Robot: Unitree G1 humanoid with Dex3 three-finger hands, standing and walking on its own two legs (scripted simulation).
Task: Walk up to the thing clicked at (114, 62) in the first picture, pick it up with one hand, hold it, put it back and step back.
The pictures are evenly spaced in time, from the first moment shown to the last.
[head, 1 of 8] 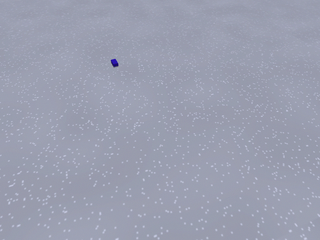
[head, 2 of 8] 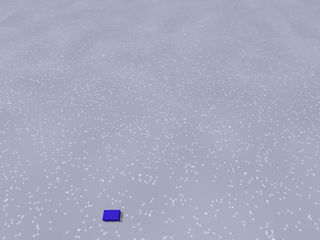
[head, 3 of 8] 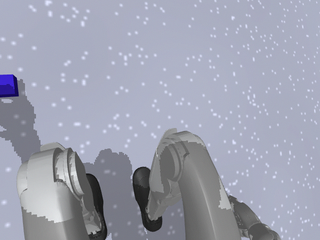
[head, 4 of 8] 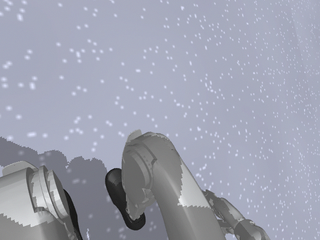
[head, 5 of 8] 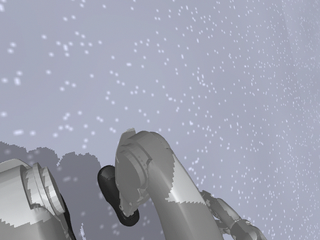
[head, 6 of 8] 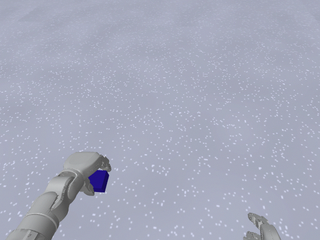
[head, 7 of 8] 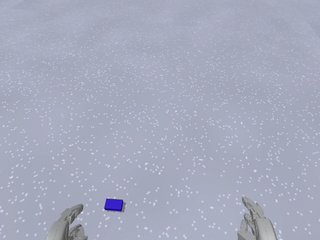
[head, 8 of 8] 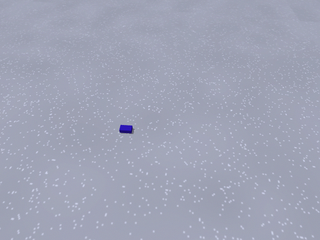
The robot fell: no
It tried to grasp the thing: yes
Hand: left
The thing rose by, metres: 0.69
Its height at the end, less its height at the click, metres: +0.00
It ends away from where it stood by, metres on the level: 0.02
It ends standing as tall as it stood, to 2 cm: yes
